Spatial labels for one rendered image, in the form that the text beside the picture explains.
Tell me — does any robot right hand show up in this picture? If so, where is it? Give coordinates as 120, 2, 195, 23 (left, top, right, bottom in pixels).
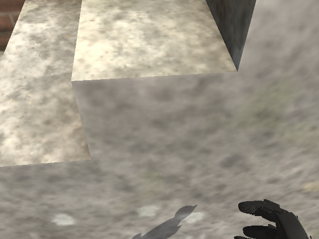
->
234, 199, 312, 239

